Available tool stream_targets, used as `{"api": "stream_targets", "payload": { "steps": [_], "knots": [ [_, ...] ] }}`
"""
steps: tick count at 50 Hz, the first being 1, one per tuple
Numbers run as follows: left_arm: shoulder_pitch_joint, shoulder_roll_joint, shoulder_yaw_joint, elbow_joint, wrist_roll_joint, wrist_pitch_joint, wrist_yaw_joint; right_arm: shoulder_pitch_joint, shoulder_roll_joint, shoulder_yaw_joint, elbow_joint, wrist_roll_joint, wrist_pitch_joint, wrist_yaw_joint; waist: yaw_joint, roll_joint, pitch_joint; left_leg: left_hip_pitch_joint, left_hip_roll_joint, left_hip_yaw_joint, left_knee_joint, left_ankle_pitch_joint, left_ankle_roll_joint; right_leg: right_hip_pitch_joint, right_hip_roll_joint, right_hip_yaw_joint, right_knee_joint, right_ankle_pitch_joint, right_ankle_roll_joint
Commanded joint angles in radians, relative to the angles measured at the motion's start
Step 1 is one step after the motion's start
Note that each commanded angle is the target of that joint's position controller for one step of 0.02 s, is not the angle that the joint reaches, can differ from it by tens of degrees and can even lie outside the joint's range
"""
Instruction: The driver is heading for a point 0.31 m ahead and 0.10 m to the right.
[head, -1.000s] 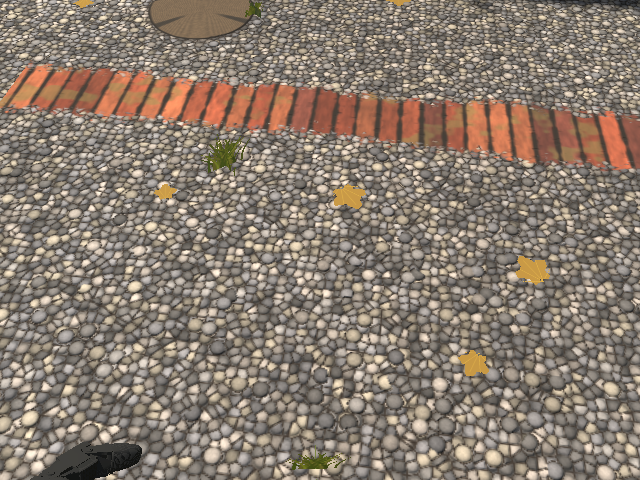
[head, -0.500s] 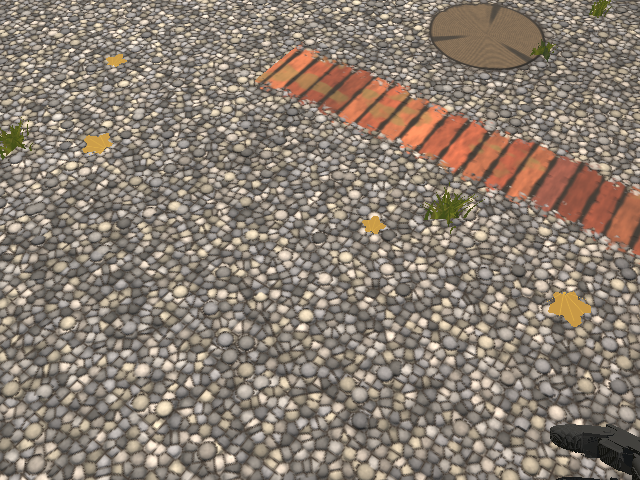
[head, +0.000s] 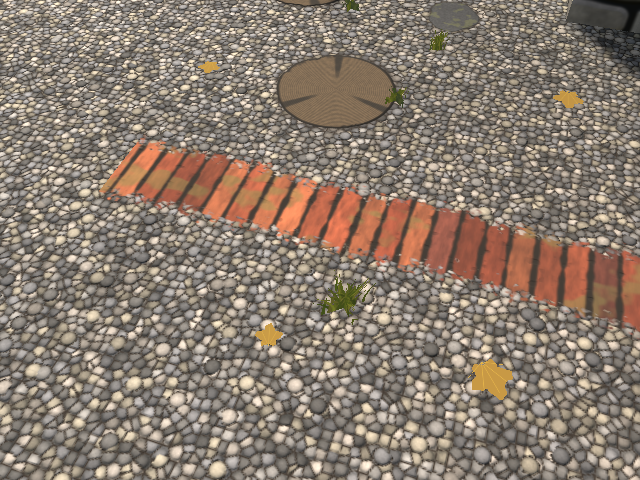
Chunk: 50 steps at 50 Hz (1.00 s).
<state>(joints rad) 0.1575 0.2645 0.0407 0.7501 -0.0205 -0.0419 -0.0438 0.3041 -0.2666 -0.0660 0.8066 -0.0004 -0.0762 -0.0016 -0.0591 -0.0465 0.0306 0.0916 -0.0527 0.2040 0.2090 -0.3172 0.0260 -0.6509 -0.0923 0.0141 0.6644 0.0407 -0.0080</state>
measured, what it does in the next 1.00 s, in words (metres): walks ahead: right foot, then left foot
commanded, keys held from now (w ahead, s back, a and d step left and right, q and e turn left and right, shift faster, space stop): w+e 0.12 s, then no key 0.88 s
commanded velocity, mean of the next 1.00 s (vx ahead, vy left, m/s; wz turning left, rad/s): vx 0.18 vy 0.00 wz -0.18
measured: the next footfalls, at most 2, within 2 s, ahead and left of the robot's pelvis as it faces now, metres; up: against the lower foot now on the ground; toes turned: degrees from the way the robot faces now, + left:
right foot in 0.10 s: +0.23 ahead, -0.12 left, +0.00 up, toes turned -8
left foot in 0.56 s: +0.42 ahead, +0.07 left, +0.00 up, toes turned -11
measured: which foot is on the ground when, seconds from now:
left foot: down 0.00-0.12, up 0.14-0.54, down 0.56-1.00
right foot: up 0.00-0.08, down 0.10-1.00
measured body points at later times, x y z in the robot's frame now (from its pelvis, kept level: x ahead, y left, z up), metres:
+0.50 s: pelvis +0.24 -0.04 +0.01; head +0.27 -0.05 +0.46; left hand +0.40 +0.21 -0.10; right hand +0.34 -0.32 -0.11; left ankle +0.39 +0.09 -0.70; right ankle +0.19 -0.11 -0.73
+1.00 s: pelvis +0.29 -0.02 +0.00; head +0.31 -0.02 +0.45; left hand +0.39 +0.24 -0.14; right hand +0.40 -0.29 -0.12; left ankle +0.38 +0.07 -0.73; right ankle +0.19 -0.11 -0.73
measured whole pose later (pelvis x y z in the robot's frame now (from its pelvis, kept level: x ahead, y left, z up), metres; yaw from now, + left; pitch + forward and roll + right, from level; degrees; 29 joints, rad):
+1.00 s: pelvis +0.29 -0.02 +0.00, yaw -11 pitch -1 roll +0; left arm 0.26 0.24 0.03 0.95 0.01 0.02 0.03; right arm 0.08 -0.23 -0.04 0.89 0.00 -0.01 -0.01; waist 0.02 0.00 0.03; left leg -0.34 -0.02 0.01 0.52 -0.17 0.03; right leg -0.08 0.03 0.05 0.49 -0.40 -0.02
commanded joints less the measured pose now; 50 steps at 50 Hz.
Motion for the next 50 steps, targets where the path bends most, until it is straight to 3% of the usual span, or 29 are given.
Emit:
{"api": "stream_targets", "payload": {
  "steps": [1,3,4,5,6,7,8,9,10,11,14,18,22,26,27,28,29,30,31,33,35,41,50],
  "knots": [
    [-0.124,0.073,0.015,-0.131,-0.001,-0.016,-0.023,0.006,-0.185,-0.049,-0.033,0.013,0.016,-0.013,-0.003,0.096,0.059,0.043,0.335,-0.048,0.041,0.697,0.120,-0.056,0.025,-0.053,-0.047,-0.109,-0.046],
    [-0.036,0.114,0.038,-0.130,0.000,-0.006,-0.024,-0.016,-0.215,-0.057,-0.040,0.016,0.031,-0.024,0.059,0.137,-0.027,0.055,0.328,-0.021,0.213,1.031,0.093,0.100,0.098,-0.115,-0.033,-0.211,-0.090],
    [0.082,0.156,0.061,-0.108,-0.002,-0.002,-0.018,-0.029,-0.221,-0.056,-0.043,0.019,0.038,-0.028,0.129,0.134,-0.095,0.013,0.306,-0.004,0.382,1.090,0.071,0.263,0.141,-0.129,-0.057,-0.214,-0.120],
    [0.242,0.213,0.093,-0.074,-0.003,0.003,-0.003,-0.037,-0.208,-0.047,-0.050,0.020,0.035,-0.033,0.217,0.094,-0.178,-0.144,0.263,0.011,0.628,0.948,0.031,0.536,0.146,-0.073,-0.121,-0.154,-0.164],
    [0.299,0.328,0.119,-0.064,-0.005,0.007,0.017,0.059,-0.082,-0.009,-0.093,-0.017,0.015,-0.023,0.153,-0.159,-0.278,-0.558,0.123,-0.009,1.002,0.175,-0.034,0.912,-0.109,0.373,-0.126,-0.155,-0.310],
    [0.278,0.309,0.103,-0.104,0.006,-0.009,0.012,0.054,-0.076,0.010,-0.107,-0.008,-0.024,-0.006,0.141,-0.160,-0.435,-0.776,-0.029,-0.239,1.220,-0.310,-0.055,1.067,-0.275,0.845,-0.307,-0.178,-0.457],
    [0.242,0.227,0.079,-0.106,0.020,-0.017,0.008,-0.054,-0.166,-0.014,-0.115,0.035,-0.044,0.007,0.185,-0.044,-0.348,-0.845,0.044,-0.319,1.237,-0.241,-0.036,1.000,-0.252,0.679,-0.331,-0.043,-0.385],
    [0.181,0.191,0.067,-0.107,0.020,-0.023,0.009,-0.083,-0.160,-0.009,-0.124,0.042,-0.051,0.007,0.148,0.000,-0.225,-0.832,0.091,-0.298,1.164,-0.164,-0.025,0.848,-0.217,0.498,-0.308,0.157,-0.340],
    [0.115,0.158,0.057,-0.112,0.011,-0.023,0.011,-0.088,-0.154,-0.011,-0.109,0.019,-0.046,-0.003,0.106,0.070,-0.142,-0.793,0.134,-0.276,1.081,-0.122,-0.032,0.701,-0.168,0.362,-0.298,0.301,-0.296],
    [0.078,0.130,0.047,-0.119,0.014,-0.022,0.015,-0.084,-0.163,-0.018,-0.104,0.003,-0.034,-0.009,0.078,0.051,-0.108,-0.724,0.155,-0.270,1.025,-0.094,-0.038,0.590,-0.138,0.287,-0.315,0.384,-0.274],
    [0.041,0.151,0.047,-0.111,0.028,-0.030,0.023,-0.010,-0.120,-0.012,-0.077,-0.002,0.008,-0.017,0.025,0.012,-0.112,-0.608,0.146,-0.246,0.923,-0.013,-0.077,0.444,-0.091,0.172,-0.364,0.547,-0.269],
    [0.037,0.152,0.043,-0.079,0.021,-0.017,0.043,-0.068,-0.083,0.003,-0.085,-0.009,0.021,-0.025,0.041,-0.033,-0.132,-0.593,0.127,-0.230,0.666,0.176,-0.099,0.457,-0.037,0.068,-0.357,0.548,-0.221],
    [0.061,0.149,0.036,-0.041,0.025,0.006,0.054,-0.158,-0.088,0.004,-0.097,0.000,0.013,-0.008,0.091,-0.043,-0.133,-0.540,0.108,-0.237,0.462,0.327,-0.093,0.505,-0.051,0.084,-0.344,0.410,-0.197],
    [0.038,0.133,0.026,-0.008,0.021,0.014,0.051,-0.163,-0.112,-0.007,-0.097,-0.014,0.003,0.003,0.074,-0.045,-0.098,-0.492,0.092,-0.242,0.327,0.260,-0.043,0.532,-0.085,0.154,-0.252,0.318,-0.185],
    [0.028,0.121,0.021,-0.001,0.014,0.014,0.052,-0.124,-0.113,-0.009,-0.083,-0.020,-0.002,0.004,0.045,-0.032,-0.100,-0.414,0.086,-0.236,0.229,0.359,-0.020,0.516,-0.061,0.155,-0.207,0.259,-0.156],
    [0.069,0.105,0.015,0.007,0.025,0.008,0.051,-0.110,-0.150,-0.017,-0.079,-0.030,-0.007,-0.002,0.054,0.023,-0.120,-0.305,0.143,-0.297,0.200,0.677,0.010,0.484,-0.005,0.141,-0.158,0.154,-0.107],
    [0.171,0.085,0.011,0.018,0.049,-0.004,0.047,-0.128,-0.197,-0.022,-0.090,-0.037,-0.006,-0.009,0.128,0.134,-0.175,-0.152,0.253,-0.390,0.272,0.983,0.082,0.396,0.070,0.116,-0.105,-0.096,-0.061],
    [0.215,0.059,0.001,0.044,0.045,-0.001,0.052,-0.123,-0.121,-0.005,-0.080,-0.034,0.008,-0.012,0.119,0.212,-0.239,-0.089,0.314,-0.453,0.292,0.974,0.183,0.352,0.100,0.087,-0.063,-0.325,-0.013],
    [0.179,0.082,0.003,0.045,0.039,0.013,0.055,-0.127,-0.065,0.010,-0.075,-0.019,0.020,-0.009,0.096,0.209,-0.234,-0.117,0.323,-0.488,0.267,0.850,0.208,0.352,0.091,0.076,-0.064,-0.424,0.008],
    [0.142,0.089,0.008,0.050,0.029,0.053,0.062,-0.190,-0.070,0.013,-0.074,-0.008,0.037,0.002,0.108,0.179,-0.177,-0.210,0.266,-0.460,0.247,0.592,0.155,0.386,0.075,0.076,-0.164,-0.372,0.009],
    [0.121,0.129,0.019,0.065,0.030,0.080,0.064,-0.215,-0.101,0.002,-0.081,-0.005,0.036,0.012,0.083,0.100,-0.113,-0.279,0.182,-0.361,0.259,0.452,0.087,0.402,0.079,0.082,-0.220,-0.298,-0.020],
    [0.115,0.096,0.014,0.109,0.029,0.065,0.069,-0.217,-0.084,0.001,-0.026,-0.005,0.033,-0.002,0.069,0.068,-0.130,-0.202,0.146,-0.314,0.298,0.531,0.077,0.422,0.063,0.089,-0.231,-0.152,-0.025],
    [0.139,0.077,0.010,0.187,0.029,0.054,0.076,-0.264,-0.080,-0.004,0.046,0.000,0.063,-0.018,0.069,0.047,-0.045,-0.210,0.118,-0.302,0.258,0.331,0.056,0.381,0.061,0.082,-0.280,-0.263,-0.024]
  ]
}}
